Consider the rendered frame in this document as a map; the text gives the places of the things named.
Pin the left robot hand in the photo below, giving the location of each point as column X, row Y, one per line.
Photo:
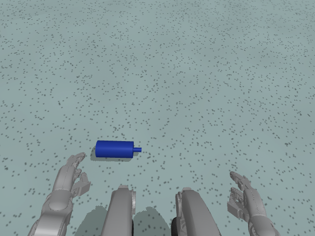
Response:
column 68, row 174

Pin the right robot arm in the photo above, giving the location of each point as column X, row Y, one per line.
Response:
column 261, row 226

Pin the left robot arm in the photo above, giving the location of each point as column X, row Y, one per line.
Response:
column 55, row 215

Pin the right robot hand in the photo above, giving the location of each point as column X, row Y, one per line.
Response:
column 250, row 203

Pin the bottle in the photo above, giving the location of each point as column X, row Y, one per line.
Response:
column 116, row 149

